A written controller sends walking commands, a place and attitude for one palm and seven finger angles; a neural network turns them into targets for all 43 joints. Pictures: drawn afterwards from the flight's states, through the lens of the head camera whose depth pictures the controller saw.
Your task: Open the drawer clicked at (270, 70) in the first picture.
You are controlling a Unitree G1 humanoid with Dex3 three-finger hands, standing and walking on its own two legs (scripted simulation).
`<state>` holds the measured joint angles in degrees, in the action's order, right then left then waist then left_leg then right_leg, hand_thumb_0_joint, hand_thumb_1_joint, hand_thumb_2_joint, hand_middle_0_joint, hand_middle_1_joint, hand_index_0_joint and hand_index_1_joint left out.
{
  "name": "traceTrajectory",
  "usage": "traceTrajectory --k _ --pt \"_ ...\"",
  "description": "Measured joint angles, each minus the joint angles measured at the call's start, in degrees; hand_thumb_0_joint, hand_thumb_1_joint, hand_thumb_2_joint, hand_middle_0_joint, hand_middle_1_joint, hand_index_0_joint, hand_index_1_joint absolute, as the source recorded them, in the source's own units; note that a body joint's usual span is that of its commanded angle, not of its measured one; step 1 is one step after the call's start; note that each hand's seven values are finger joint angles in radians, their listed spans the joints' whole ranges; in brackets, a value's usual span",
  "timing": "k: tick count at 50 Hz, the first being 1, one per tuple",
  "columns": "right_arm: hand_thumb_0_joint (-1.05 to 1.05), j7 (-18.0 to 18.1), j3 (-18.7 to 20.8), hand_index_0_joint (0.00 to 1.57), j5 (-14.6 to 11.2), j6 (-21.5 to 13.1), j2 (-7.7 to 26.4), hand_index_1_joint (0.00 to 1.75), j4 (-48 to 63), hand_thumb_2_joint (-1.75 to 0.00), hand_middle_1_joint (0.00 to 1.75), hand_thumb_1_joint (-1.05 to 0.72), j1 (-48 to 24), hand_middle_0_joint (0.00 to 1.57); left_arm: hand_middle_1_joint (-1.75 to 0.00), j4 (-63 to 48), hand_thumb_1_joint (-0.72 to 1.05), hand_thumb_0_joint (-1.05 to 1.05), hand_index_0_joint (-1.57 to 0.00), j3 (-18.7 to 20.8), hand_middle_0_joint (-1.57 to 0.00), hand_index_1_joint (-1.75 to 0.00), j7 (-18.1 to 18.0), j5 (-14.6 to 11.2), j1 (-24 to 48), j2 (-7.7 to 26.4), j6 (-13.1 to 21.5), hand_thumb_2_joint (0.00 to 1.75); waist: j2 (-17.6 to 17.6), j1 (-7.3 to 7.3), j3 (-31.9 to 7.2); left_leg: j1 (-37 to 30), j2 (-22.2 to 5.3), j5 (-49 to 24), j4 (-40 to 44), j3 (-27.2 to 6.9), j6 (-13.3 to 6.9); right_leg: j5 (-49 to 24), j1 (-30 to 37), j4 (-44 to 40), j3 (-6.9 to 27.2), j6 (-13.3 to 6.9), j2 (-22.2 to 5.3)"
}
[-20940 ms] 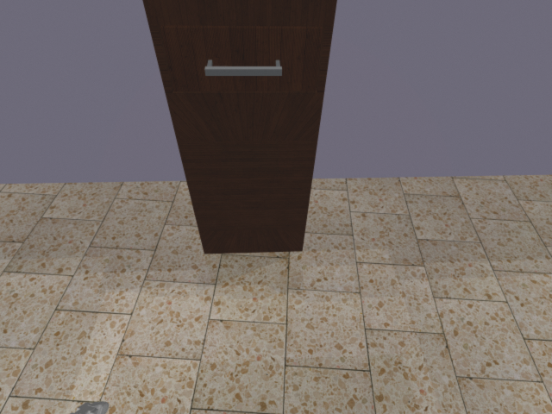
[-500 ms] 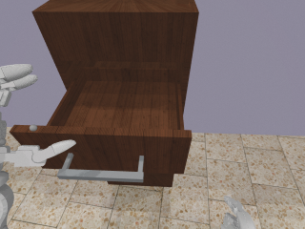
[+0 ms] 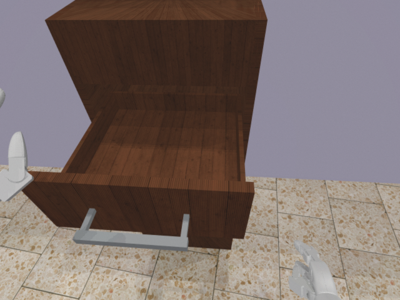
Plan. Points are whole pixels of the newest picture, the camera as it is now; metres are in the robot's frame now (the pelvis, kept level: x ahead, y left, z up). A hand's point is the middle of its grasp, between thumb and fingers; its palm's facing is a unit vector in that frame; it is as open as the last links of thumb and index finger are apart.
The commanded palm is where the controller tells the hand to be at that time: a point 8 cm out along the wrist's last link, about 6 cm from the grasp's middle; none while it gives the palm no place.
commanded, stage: draw the hand back to the body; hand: left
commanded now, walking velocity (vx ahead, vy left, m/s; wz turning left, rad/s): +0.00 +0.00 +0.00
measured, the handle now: (134, 229) +0.21 +0.15 +0.09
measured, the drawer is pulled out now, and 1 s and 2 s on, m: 0.29 0.29 0.29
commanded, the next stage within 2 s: step back with the hand held close in 0.10 s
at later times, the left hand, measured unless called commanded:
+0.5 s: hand (34, 173) +0.19 +0.22 +0.26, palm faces +0.38 -0.74 -0.56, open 7.4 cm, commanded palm +0.11 +0.28 +0.28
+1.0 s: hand out of the picture +0.06 +0.26 +0.28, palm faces +0.53 -0.74 -0.42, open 7.4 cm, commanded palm +0.00 +0.32 +0.28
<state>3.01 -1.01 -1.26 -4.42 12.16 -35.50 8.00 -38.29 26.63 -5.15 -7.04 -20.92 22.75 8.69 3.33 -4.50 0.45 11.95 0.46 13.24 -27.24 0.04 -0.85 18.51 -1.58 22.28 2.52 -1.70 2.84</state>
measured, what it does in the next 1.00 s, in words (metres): shifts its weight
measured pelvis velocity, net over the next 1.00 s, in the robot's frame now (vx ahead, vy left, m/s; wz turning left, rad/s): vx -0.13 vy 0.04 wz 0.00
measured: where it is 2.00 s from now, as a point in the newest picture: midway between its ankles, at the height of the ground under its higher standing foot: outside the picture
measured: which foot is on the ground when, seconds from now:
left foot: down 0.00-1.00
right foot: down 0.00-1.00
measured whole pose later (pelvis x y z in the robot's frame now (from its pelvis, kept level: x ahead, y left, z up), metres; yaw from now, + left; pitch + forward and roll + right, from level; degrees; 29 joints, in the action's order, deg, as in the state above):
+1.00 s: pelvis -0.13 +0.04 -0.02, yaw +0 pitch +0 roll -2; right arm 3.1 1.0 -0.7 -4.2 12.3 -35.8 13.4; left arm -43.8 32.6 -9.2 -2.9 -22.1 27.7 15.5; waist 1.9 0.2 0.3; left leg 24.7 0.6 12.0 -34.8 0.2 -0.8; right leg 12.4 -20.3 32.4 1.6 1.3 1.2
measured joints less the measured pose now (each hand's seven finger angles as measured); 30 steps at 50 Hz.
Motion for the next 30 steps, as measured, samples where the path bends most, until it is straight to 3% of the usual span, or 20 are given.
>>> traceTrajectory --k 11,13,19,26,30 --pt "0.01 -0.19 0.12 0.2 0.03 0.94 0.1 0.3 -0.04 -0.89 0.3 -0.91 0.15 0.2 -0.31 0.61 0.87 0.01 -0.22 0.54 -0.21 -0.31 0.19 -0.15 0.93 0.44 -0.25 0.89 0.27 0.23 0.07 -0.33 -0.16 -0.24 0.31 -0.2 0.24 -0.2 0.33 -0.27 -0.2 -0.22 0.17" --pt "0.01 -0.26 -0.17 0.2 0.02 1.5 0.27 0.3 0.46 -0.89 0.3 -0.91 0.29 0.2 -0.3 0.38 0.87 0.01 -0.22 2.06 -0.21 -0.31 0.43 0.45 1.01 1.3 0.46 0.9 0.34 0.42 -0.22 0.63 -0.5 -0.27 -0.03 -0.09 0.25 -0.47 -0.56 -0.27 -0.05 -0.21 0.48" --pt "0.01 -0.5 0.66 0.2 -0.25 3.73 1.05 0.3 1.93 -0.89 0.3 -0.91 -0.58 0.2 -0.3 0.94 0.88 0.01 -0.21 5.13 -0.21 -0.3 0.34 1.67 1.08 4.24 2.97 0.9 0.66 2.28 -0.26 3.72 -1.22 -1.7 0.35 1.02 0.09 -2.11 -4.37 -0.06 1.09 0.25 0.95" --pt "0.01 -0.61 2.72 0.2 -0.75 5.41 1.56 0.3 4.12 -0.89 0.3 -0.91 0.2 0.2 -0.3 -2.26 0.88 0.01 -0.22 5.42 -0.21 -0.3 0.32 1.74 -6.46 7.08 2.86 0.9 0.04 5.37 0.07 6.89 -1.34 -3.78 0.61 2.34 -0.52 -3.42 -8.86 1.76 2.24 1.02 0.89" --pt "0.01 -0.38 3.48 0.2 -0.69 5.13 1.63 0.3 4.07 -0.9 0.3 -0.91 2.18 0.2 -0.3 -4.78 0.88 0.01 -0.22 7.17 -0.22 -0.3 -0.26 1.6 -9.35 9.32 4.05 0.9 -0.81 5.77 0.21 8.59 -1.23 -4.84 0.05 2.15 -0.88 -4.02 -10.73 2.93 1.95 1.42 0.84"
